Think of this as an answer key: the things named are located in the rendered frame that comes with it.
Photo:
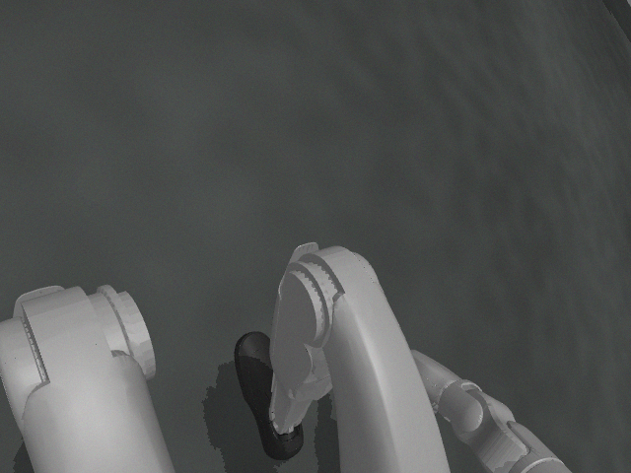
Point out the right robot hand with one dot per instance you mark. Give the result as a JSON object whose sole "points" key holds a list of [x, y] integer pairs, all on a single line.
{"points": [[435, 376]]}

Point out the right robot foot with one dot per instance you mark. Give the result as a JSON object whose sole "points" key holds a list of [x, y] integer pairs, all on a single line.
{"points": [[255, 374]]}

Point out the right robot arm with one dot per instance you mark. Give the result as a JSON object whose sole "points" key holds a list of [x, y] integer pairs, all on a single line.
{"points": [[490, 429]]}

